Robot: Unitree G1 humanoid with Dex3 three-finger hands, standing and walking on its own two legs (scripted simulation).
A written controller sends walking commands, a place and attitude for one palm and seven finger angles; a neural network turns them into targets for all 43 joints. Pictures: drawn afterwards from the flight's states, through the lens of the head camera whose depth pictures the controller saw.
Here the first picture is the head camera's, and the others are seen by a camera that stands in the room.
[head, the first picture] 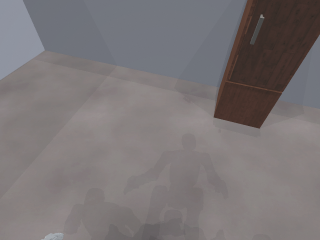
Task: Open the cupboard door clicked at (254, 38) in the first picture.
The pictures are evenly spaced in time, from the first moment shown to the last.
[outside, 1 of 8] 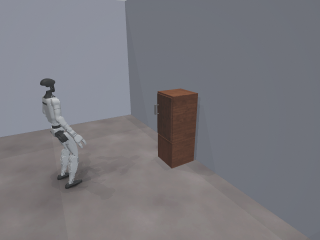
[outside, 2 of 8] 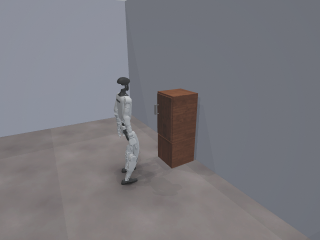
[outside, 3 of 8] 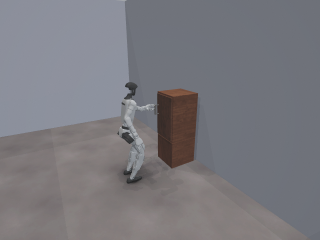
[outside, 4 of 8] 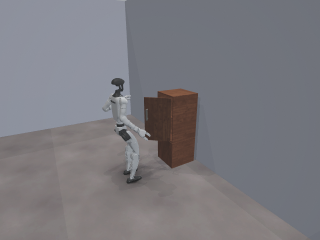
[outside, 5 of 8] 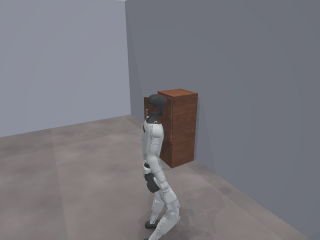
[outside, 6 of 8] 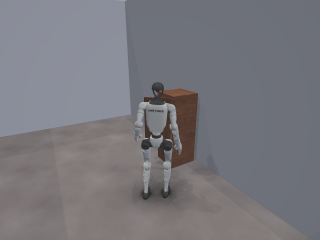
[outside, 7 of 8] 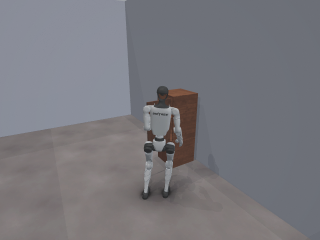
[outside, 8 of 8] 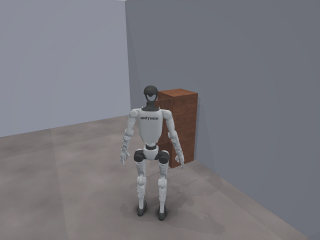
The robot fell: no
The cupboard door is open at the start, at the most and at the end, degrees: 0 95 94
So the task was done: yes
